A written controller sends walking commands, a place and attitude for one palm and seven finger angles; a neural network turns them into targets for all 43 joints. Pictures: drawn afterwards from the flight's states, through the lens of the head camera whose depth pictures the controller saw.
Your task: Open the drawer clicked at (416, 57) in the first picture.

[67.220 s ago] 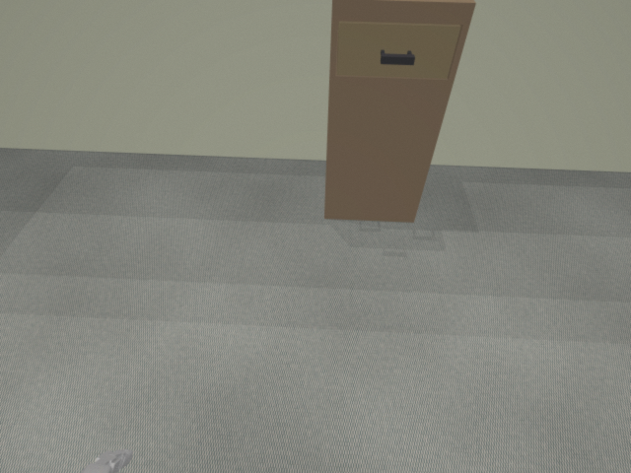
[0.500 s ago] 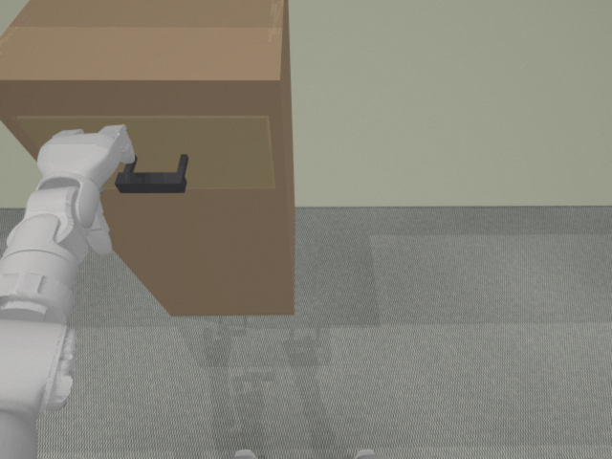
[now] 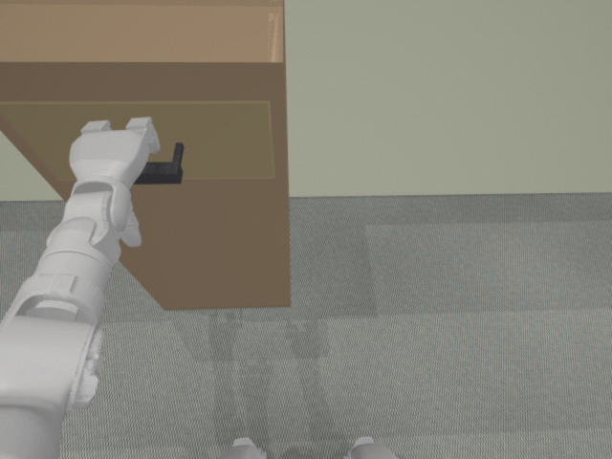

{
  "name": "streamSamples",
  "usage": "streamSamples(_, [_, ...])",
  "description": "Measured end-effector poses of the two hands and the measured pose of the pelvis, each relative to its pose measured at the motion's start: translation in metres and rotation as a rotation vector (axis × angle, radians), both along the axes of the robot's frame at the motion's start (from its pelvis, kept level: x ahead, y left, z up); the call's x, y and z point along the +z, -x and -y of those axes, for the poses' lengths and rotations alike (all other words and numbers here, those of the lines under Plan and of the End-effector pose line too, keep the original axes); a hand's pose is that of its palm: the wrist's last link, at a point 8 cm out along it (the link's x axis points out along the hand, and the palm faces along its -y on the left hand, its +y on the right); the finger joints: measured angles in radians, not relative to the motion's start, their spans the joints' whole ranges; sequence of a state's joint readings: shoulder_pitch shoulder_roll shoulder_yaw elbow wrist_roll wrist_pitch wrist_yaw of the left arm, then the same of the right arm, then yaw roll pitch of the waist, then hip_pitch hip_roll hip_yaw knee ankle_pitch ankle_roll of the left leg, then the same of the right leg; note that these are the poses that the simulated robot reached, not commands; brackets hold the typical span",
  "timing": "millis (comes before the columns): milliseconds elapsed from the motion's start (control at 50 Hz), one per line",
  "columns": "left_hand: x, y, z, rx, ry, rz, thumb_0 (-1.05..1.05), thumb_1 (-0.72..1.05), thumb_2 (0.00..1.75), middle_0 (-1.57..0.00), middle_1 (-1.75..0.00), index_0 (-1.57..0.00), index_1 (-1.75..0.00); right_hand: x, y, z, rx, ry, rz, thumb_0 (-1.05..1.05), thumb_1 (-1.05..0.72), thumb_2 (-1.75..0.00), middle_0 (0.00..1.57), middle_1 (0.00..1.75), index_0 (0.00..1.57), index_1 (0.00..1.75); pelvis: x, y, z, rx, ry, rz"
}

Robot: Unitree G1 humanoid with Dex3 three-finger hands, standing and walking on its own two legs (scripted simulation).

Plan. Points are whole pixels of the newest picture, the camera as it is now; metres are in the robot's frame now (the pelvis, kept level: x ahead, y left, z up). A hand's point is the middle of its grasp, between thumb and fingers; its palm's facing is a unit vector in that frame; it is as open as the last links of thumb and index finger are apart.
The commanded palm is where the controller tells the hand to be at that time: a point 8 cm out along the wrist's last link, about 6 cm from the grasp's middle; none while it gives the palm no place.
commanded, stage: lower the fingers behind the handle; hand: left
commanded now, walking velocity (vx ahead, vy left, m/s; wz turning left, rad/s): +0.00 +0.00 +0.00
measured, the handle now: (148, 161) +0.54 +0.22 +0.03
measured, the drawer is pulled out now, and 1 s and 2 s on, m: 0.00 0.00 0.00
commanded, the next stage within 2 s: lift the fingers back up to retry in 1.04 s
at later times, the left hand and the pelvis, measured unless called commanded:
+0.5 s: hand (144, 184) +0.49 +0.22 +0.03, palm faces -0.02 -0.01 -1.00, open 13.7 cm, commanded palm +0.47 +0.23 +0.06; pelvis -0.01 -0.02 -0.01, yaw +0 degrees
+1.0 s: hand (142, 186) +0.49 +0.22 +0.03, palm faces -0.02 +0.00 -1.00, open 13.9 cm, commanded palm +0.46 +0.23 +0.06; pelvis -0.03 -0.01 -0.02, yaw -1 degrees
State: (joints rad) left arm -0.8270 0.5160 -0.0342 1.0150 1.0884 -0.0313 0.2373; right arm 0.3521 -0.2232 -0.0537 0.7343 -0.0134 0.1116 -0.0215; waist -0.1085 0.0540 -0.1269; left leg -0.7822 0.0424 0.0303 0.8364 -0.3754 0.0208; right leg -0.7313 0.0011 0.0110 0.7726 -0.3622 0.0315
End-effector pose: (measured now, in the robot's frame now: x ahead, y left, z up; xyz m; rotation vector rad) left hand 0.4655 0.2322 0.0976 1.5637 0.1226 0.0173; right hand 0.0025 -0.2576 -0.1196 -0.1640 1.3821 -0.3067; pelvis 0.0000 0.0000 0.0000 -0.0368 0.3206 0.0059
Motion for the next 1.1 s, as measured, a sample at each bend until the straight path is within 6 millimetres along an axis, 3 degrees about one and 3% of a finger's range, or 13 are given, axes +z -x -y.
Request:
streamSamples(140, [-0.001,-0.003,0.019,-0.083,0.033,-0.034,0.00,-0.49,0.30,-0.32,-1.20,-0.31,-1.20,0.004,-0.001,0.002,-0.009,0.017,0.028,0.00,-0.90,-0.90,0.21,0.30,0.21,0.30,0.001,0.000,0.003,-0.004,-0.005,0.010])
streamSamples(280, [-0.010,-0.003,0.011,-0.072,0.024,0.029,0.00,-0.49,0.30,-0.32,-1.21,-0.32,-1.23,0.002,0.002,0.020,0.016,0.049,0.005,0.00,-0.90,-0.90,0.21,0.30,0.21,0.30,-0.006,0.005,0.008,-0.008,-0.010,-0.022])
streamSamples(500, [-0.011,-0.004,0.017,-0.029,0.002,0.044,0.00,-0.49,0.30,-0.30,-1.24,-0.32,-1.25,0.003,0.005,0.038,0.014,0.079,0.007,0.00,-0.90,-0.90,0.21,0.30,0.21,0.30,-0.010,0.011,0.016,-0.005,-0.012,-0.034])
streamSamples(1100, [-0.013,-0.002,0.014,-0.059,0.002,0.046,0.00,-0.49,0.30,-0.26,-1.27,-0.29,-1.22,-0.008,0.027,0.019,-0.002,0.062,0.006,0.00,-0.90,-0.90,0.21,0.30,0.21,0.30,-0.019,0.025,0.006,-0.016,-0.008,-0.047])
